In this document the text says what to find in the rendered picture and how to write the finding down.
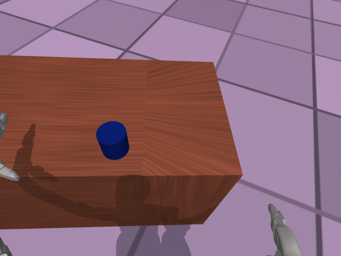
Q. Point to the can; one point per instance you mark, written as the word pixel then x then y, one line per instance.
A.
pixel 113 140

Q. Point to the right robot hand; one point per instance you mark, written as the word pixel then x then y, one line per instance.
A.
pixel 284 237

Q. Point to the left robot arm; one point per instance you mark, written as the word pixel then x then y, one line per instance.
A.
pixel 4 250

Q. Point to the left robot hand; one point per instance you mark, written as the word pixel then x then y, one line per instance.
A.
pixel 5 171

